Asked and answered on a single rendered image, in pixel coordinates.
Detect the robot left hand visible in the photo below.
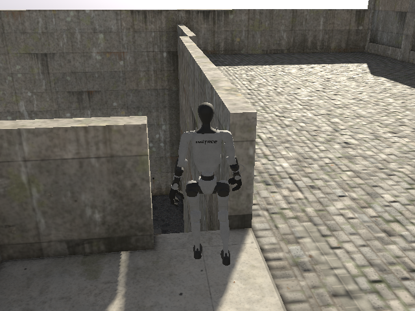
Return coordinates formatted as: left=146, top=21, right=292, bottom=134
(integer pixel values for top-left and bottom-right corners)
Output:
left=169, top=188, right=184, bottom=207

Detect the right robot forearm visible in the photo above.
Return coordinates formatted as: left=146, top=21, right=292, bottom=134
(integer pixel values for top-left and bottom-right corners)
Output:
left=230, top=155, right=241, bottom=180

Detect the robot right hand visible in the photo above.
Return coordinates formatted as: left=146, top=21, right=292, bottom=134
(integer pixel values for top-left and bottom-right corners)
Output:
left=228, top=178, right=242, bottom=191

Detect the left robot foot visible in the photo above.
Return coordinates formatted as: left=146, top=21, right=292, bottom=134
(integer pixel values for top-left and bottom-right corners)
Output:
left=193, top=244, right=202, bottom=259

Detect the robot right upper arm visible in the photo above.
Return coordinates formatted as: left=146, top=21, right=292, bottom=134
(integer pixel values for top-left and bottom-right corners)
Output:
left=220, top=130, right=237, bottom=165

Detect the robot left upper arm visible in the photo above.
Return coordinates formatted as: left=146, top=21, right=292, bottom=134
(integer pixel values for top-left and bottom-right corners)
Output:
left=177, top=131, right=193, bottom=167

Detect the robot right thigh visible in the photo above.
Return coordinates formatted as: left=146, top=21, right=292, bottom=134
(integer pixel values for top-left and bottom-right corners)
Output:
left=217, top=180, right=230, bottom=222

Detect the left robot forearm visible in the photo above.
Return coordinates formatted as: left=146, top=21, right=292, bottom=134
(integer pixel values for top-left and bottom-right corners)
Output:
left=171, top=159, right=184, bottom=190

